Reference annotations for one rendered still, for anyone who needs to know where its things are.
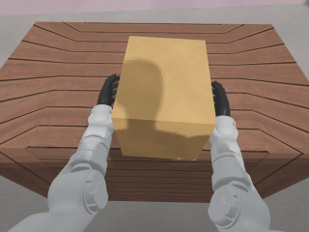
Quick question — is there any left robot upper arm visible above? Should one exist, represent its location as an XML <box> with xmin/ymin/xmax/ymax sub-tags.
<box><xmin>7</xmin><ymin>169</ymin><xmax>108</xmax><ymax>232</ymax></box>

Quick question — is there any pedestal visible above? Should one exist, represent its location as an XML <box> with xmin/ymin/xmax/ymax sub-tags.
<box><xmin>0</xmin><ymin>21</ymin><xmax>309</xmax><ymax>203</ymax></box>

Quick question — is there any carton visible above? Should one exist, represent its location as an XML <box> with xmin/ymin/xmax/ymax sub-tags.
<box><xmin>111</xmin><ymin>36</ymin><xmax>217</xmax><ymax>160</ymax></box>

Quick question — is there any robot left forearm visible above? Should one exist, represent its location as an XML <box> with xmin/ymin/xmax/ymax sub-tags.
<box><xmin>47</xmin><ymin>104</ymin><xmax>114</xmax><ymax>209</ymax></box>

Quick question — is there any right robot hand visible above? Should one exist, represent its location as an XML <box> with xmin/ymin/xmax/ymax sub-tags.
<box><xmin>211</xmin><ymin>81</ymin><xmax>231</xmax><ymax>117</ymax></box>

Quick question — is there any left robot hand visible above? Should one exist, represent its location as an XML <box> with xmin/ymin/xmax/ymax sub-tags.
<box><xmin>97</xmin><ymin>73</ymin><xmax>120</xmax><ymax>106</ymax></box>

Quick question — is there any right robot upper arm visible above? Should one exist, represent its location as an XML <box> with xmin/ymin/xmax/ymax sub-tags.
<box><xmin>208</xmin><ymin>185</ymin><xmax>284</xmax><ymax>232</ymax></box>

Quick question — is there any robot right forearm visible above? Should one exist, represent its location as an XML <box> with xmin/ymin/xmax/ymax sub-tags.
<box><xmin>210</xmin><ymin>115</ymin><xmax>263</xmax><ymax>200</ymax></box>

